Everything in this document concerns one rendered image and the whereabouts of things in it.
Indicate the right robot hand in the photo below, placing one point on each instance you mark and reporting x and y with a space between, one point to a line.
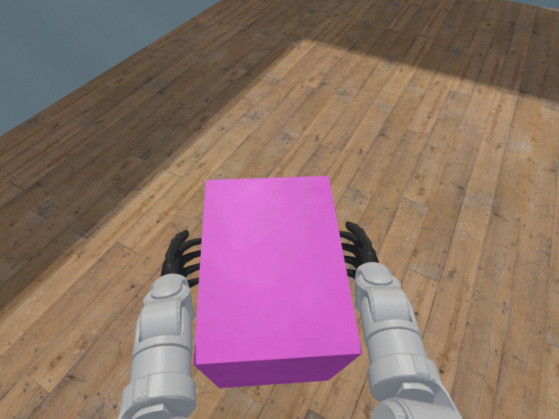
361 247

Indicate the right robot upper arm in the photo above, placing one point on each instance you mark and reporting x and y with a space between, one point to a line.
400 408

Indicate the robot right forearm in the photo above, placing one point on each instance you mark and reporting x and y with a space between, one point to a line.
399 366

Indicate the carton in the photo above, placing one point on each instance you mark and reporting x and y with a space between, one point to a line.
274 304

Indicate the robot left forearm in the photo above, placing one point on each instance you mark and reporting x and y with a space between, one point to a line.
160 385

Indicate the left robot hand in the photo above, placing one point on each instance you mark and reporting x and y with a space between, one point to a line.
175 260

